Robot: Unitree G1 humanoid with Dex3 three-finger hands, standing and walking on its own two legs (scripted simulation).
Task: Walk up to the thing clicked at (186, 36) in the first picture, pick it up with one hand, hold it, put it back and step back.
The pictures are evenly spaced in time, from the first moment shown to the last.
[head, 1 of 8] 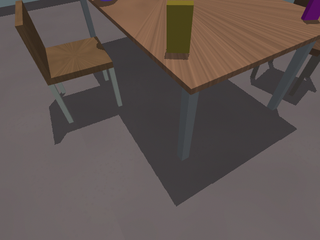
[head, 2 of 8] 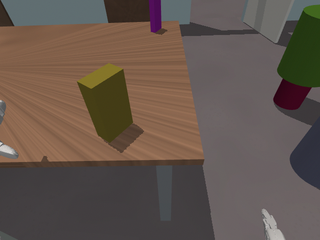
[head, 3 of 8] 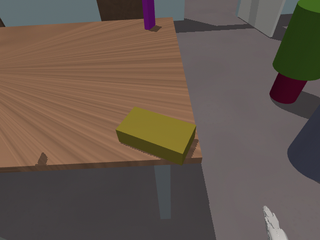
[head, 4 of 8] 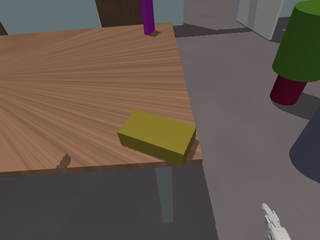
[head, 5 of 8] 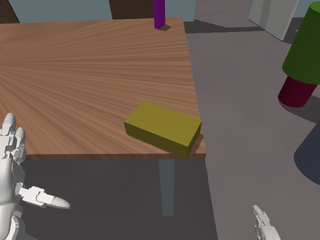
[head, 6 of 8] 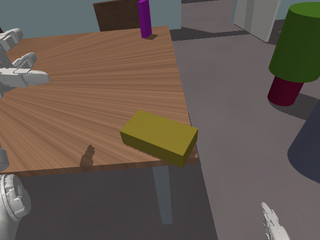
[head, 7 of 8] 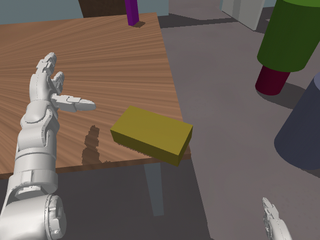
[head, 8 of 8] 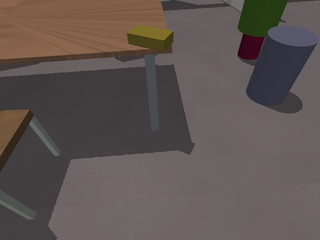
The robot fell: no
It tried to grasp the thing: yes
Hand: left
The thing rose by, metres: 0.00
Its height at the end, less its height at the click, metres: -0.08
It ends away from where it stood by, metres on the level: 0.19
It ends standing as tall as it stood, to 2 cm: no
